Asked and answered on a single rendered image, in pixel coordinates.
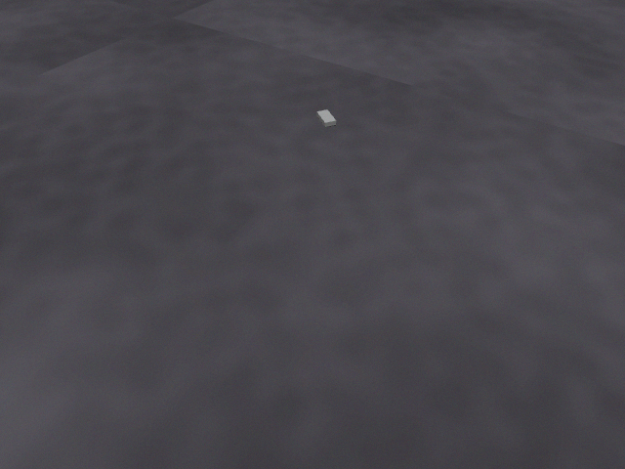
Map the small box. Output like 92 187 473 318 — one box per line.
316 109 336 127

